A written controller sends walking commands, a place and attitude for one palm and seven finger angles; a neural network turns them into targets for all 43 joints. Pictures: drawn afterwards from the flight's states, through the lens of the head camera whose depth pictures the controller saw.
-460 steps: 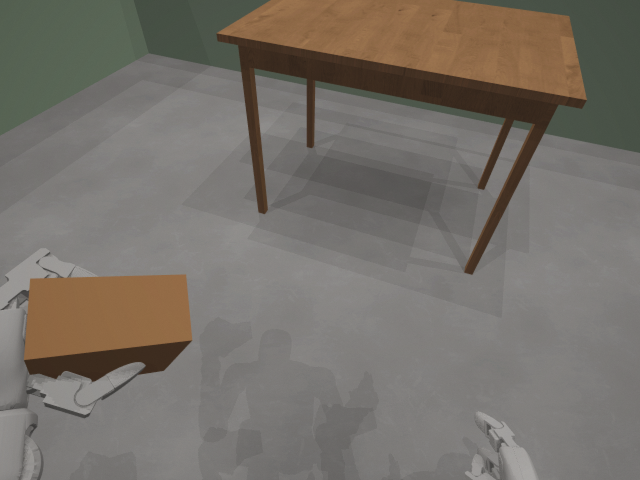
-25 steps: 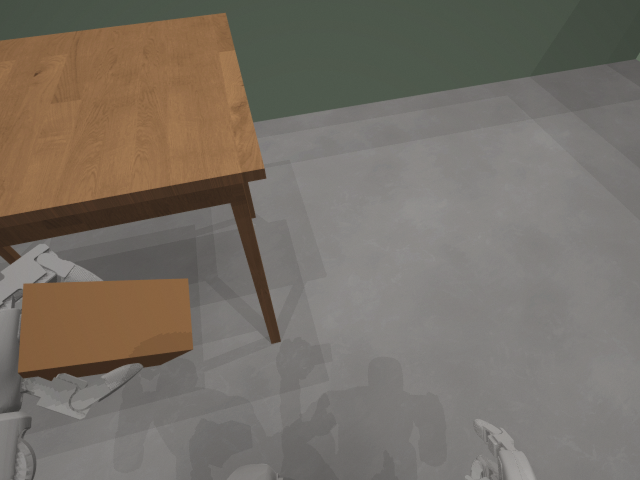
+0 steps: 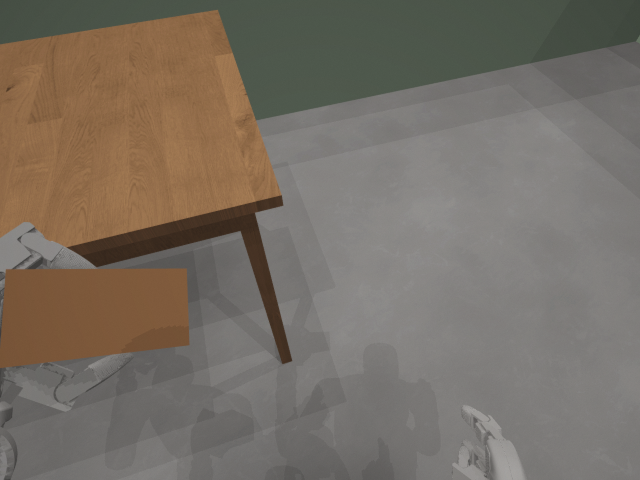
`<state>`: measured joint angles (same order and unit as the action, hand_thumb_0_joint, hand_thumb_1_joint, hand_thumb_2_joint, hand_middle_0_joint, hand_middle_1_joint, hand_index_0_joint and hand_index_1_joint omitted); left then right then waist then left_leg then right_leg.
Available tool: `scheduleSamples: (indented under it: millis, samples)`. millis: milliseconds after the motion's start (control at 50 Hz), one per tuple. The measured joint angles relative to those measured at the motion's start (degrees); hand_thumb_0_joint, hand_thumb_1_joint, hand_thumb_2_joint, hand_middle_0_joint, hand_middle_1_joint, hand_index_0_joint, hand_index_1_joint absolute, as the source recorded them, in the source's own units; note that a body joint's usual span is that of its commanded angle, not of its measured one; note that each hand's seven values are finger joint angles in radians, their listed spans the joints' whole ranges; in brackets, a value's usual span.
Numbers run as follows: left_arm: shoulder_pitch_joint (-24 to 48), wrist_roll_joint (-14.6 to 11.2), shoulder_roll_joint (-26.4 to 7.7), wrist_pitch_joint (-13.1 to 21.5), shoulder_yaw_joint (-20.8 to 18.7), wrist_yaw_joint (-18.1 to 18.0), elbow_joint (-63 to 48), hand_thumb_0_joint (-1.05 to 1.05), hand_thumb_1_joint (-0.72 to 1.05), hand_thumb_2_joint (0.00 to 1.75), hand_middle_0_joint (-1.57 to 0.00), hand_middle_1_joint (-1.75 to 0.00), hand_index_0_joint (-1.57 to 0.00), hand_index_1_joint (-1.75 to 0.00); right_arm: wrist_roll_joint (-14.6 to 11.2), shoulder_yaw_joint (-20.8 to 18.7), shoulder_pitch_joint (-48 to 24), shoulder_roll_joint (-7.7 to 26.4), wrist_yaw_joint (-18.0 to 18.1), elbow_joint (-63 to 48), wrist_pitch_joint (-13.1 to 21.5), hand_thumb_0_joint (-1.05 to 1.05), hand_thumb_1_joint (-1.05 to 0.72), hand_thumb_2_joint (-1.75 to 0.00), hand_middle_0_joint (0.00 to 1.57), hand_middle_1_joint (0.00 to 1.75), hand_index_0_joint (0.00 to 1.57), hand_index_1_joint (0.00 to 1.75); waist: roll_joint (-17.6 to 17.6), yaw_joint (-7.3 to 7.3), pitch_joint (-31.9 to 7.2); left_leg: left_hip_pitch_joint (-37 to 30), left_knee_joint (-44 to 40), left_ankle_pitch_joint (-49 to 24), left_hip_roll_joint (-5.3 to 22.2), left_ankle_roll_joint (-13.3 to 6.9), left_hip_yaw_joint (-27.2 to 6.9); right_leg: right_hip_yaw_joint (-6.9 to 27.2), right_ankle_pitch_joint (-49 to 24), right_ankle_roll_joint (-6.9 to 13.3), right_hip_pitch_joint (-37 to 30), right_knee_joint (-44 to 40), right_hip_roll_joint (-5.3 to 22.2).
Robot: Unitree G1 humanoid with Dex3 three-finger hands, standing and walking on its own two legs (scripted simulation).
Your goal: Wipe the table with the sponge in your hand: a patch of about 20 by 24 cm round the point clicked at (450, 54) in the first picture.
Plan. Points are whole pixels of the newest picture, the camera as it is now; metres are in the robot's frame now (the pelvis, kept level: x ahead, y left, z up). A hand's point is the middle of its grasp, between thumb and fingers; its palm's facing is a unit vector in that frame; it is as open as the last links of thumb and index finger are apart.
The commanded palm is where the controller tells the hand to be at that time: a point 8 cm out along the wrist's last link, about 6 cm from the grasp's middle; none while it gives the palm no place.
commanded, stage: take the last steps up to it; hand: left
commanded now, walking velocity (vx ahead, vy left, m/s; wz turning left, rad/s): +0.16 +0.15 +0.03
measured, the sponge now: (120, 317) +0.23 +0.19 +0.17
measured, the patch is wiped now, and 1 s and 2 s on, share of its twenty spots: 0.00 0.00 0.00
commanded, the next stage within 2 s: come to a stop and stand still in 0.02 s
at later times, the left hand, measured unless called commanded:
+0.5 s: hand (43, 257) +0.28 +0.26 +0.19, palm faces +0.29 -0.85 -0.45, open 10.1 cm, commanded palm +0.22 +0.32 +0.19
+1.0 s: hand (64, 330) +0.21 +0.22 +0.19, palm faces +0.35 -0.84 -0.41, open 10.1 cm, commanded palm +0.16 +0.27 +0.19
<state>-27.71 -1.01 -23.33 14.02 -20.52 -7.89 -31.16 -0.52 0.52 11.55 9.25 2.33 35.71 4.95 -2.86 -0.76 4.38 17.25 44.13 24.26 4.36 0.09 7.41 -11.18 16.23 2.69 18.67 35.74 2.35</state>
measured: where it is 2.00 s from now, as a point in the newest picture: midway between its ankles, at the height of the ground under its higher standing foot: outside the picture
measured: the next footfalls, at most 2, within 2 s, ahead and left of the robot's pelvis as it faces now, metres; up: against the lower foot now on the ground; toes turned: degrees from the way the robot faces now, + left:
left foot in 0.26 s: +0.14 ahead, +0.20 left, +0.00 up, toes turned +6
right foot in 0.56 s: +0.07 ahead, -0.04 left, +0.00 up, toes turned -10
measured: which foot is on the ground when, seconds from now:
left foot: up 0.00-0.24, down 0.26-0.60, up 0.62-0.94, down 0.96-1.00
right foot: down 0.00-0.26, up 0.28-0.54, down 0.56-1.00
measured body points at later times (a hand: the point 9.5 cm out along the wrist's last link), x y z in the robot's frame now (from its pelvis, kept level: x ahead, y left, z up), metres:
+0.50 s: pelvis +0.04 +0.05 +0.01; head +0.09 +0.05 +0.46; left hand +0.26 +0.31 +0.22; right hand +0.22 -0.15 -0.07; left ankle +0.10 +0.19 -0.72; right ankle +0.03 -0.03 -0.70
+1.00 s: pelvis -0.01 -0.01 +0.01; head +0.00 -0.01 +0.46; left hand +0.19 +0.26 +0.21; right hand +0.13 -0.27 -0.08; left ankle -0.02 +0.13 -0.72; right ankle +0.03 -0.03 -0.72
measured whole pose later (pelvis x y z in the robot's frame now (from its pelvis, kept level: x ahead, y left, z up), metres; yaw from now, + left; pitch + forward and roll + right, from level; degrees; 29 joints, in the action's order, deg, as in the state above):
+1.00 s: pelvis -0.01 -0.01 +0.01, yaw -3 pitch -1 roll +1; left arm -28.4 -1.7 -21.1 10.8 -18.2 -9.6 -29.3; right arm -0.4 -1.3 12.9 14.5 4.3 34.7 1.6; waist -0.1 0.0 1.4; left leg 10.1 26.7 14.6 2.2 0.9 3.5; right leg -10.4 11.0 6.3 14.2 25.1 -3.7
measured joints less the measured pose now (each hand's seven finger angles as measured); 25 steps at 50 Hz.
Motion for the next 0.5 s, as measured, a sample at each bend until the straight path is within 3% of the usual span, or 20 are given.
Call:
scheduleSamples:
  millis: [60, 100, 200, 260, 320, 380, 500]
  samples:
    - [0.99, -0.50, 1.00, 0.18, -0.56, 0.34, 2.97, -0.02, -0.50, 1.00, -0.72, -1.35, -0.76, -1.34, -0.03, -0.74, -1.22, 1.50, -0.48, 2.19, -2.25, 0.01, -0.90, -0.90, 0.20, 0.30, 0.20, 0.30, 0.63, 0.27, 0.74, 6.91, 17.03, 2.20, -2.13, 1.17, -3.28, 1.21, 2.25, 0.16, -1.18, 0.12, 1.12]
    - [0.12, -0.18, 1.84, 0.39, -1.10, 0.09, 3.92, -0.02, -0.50, 1.00, -0.72, -1.35, -0.76, -1.34, 0.20, -0.95, -1.45, 2.42, -0.58, 2.46, -3.01, 0.01, -0.90, -0.90, 0.20, 0.30, 0.20, 0.30, 1.30, -0.06, 0.93, 9.94, 19.72, 0.49, -1.82, 1.65, -3.89, 1.89, 1.45, -0.95, -2.56, -2.22, 1.77]
    - [-2.60, 0.49, 2.11, 0.30, -0.69, -0.90, 0.35, -0.02, -0.50, 1.00, -0.72, -1.35, -0.76, -1.34, 0.76, -1.81, -0.66, 3.88, 0.13, 0.47, -2.83, 0.01, -0.90, -0.90, 0.20, 0.30, 0.20, 0.30, 4.33, -0.23, 1.84, 7.98, 1.05, -5.12, 0.08, 1.62, -2.38, 3.23, 0.97, -2.76, -4.96, -4.89, 4.04]
    - [-3.31, 0.38, 1.73, -0.18, -0.03, -1.28, -3.48, -0.02, -0.50, 1.00, -0.72, -1.35, -0.76, -1.34, 0.77, -2.69, 0.01, 5.39, 1.13, -1.82, -2.30, 0.01, -0.90, -0.90, 0.20, 0.30, 0.20, 0.30, 3.31, -0.02, 2.00, 2.58, -12.18, -15.97, 0.90, 1.49, -1.82, 3.52, 3.42, -4.54, -5.19, -1.63, 3.91]
    - [0.37, -0.07, -1.15, 0.10, -1.18, -0.85, -2.78, -0.02, -0.50, 1.00, -0.72, -1.35, -0.76, -1.34, 0.44, -3.78, -1.16, 2.95, 1.64, -1.92, -1.84, 0.01, -0.90, -0.90, 0.20, 0.30, 0.20, 0.30, 5.50, 0.80, 2.18, 2.46, -9.99, -10.85, 0.18, 1.03, -0.55, 7.61, 12.62, -4.79, -1.47, 8.67, 3.08]
    - [2.83, -0.48, -1.83, -0.94, -2.71, -0.57, -0.86, -0.02, -0.50, 1.00, -0.72, -1.35, -0.76, -1.34, 0.79, -2.23, -2.57, 0.24, 0.21, -2.42, -0.80, 0.01, -0.91, -0.90, 0.19, 0.30, 0.20, 0.30, 5.59, 0.76, 2.56, 1.99, -11.22, -11.57, 0.97, 1.22, -0.73, 7.91, 13.58, -4.78, 1.72, 15.27, -0.19]
    - [-0.06, -1.77, 0.31, -2.99, -1.43, 0.40, -4.51, -0.02, -0.50, 1.00, -0.72, -1.35, -0.76, -1.34, 1.13, 1.05, -2.58, -2.71, -2.63, -4.81, 1.30, 0.01, -0.90, -0.90, 0.20, 0.30, 0.20, 0.30, 3.11, 1.23, 1.97, 1.57, -14.03, -13.54, 3.39, 2.11, -0.31, 4.48, 9.75, -4.74, 0.84, 7.35, -3.39]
